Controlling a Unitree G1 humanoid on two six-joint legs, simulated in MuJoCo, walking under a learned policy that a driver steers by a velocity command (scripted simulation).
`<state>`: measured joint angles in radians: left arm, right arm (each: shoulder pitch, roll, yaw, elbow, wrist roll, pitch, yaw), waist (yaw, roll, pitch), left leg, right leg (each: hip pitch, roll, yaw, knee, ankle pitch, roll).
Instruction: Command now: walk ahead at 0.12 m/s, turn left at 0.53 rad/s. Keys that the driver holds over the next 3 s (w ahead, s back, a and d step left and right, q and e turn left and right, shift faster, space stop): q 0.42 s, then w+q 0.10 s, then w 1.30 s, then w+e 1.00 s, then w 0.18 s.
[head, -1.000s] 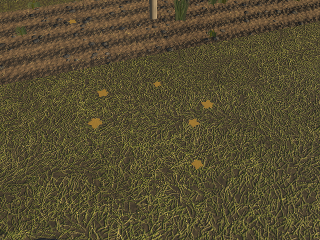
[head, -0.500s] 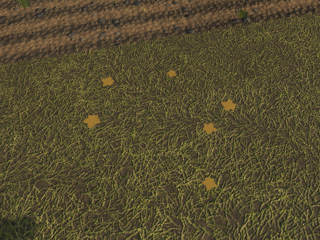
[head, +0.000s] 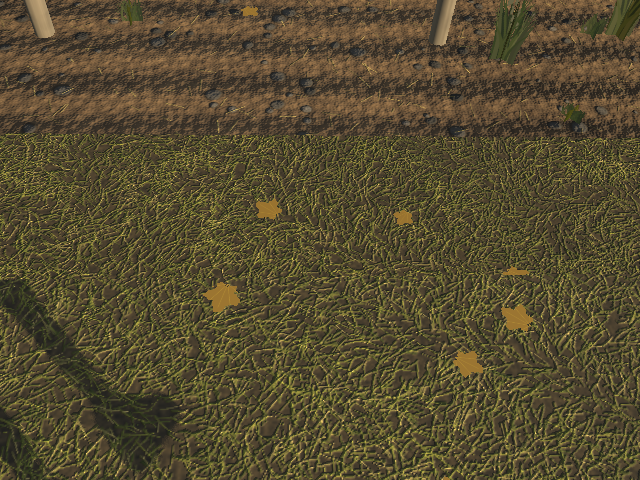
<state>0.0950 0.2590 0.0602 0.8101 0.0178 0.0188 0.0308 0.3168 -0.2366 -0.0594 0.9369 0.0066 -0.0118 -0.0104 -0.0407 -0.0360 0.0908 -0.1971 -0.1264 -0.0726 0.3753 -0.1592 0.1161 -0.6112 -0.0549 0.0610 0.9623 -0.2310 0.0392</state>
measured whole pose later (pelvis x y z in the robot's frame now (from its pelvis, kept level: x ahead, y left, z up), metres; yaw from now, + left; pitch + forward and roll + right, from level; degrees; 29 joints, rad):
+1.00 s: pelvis +0.12 +0.04 +0.00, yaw +24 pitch +0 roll +0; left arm 0.28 0.31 0.05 0.80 0.04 0.01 -0.04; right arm 0.34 -0.24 -0.03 0.89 -0.01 -0.04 0.01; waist -0.01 -0.07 0.00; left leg -0.02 -0.07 0.00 0.24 -0.21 0.08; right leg -0.51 -0.05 -0.01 0.92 -0.22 -0.02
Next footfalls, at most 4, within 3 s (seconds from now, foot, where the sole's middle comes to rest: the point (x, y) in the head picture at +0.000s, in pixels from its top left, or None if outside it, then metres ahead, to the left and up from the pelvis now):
0.26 right None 0.13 -0.13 -0.78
0.80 left None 0.08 0.10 -0.78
1.44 right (274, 443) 0.58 0.06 -0.94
1.88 left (156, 395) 0.70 0.35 -0.94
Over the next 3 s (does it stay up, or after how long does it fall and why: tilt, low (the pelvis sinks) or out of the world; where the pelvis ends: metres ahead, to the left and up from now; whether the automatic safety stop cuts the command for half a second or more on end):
stays up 1.17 0.33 -0.26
